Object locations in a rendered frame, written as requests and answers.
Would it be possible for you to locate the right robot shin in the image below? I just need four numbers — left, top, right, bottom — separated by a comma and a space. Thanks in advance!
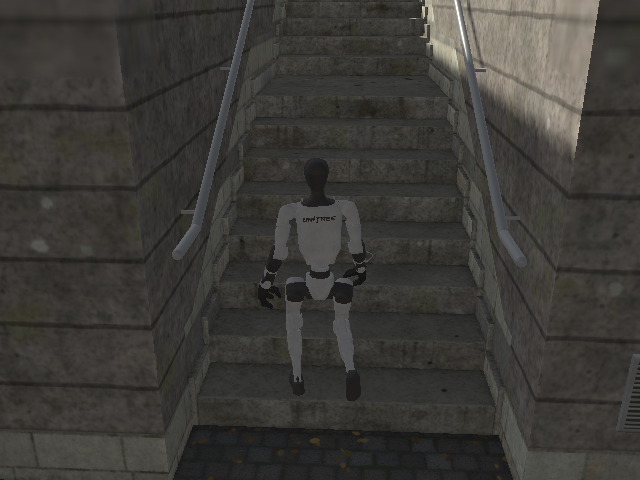
337, 319, 355, 373

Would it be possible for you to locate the right robot forearm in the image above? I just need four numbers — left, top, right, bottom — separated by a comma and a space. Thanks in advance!
352, 239, 367, 273

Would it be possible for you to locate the right robot upper arm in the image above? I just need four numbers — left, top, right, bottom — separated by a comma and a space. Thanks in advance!
338, 200, 363, 254

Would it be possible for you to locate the left robot forearm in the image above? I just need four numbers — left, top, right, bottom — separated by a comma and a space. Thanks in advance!
260, 245, 282, 289

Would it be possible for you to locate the left robot hand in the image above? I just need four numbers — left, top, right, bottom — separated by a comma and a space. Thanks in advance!
258, 285, 281, 309

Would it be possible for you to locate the left robot upper arm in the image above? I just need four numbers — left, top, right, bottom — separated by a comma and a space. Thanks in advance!
273, 203, 297, 260

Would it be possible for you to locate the right robot hand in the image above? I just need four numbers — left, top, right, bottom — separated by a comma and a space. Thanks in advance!
343, 267, 366, 287

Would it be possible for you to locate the robot right thigh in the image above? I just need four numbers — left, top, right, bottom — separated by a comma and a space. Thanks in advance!
333, 278, 353, 336

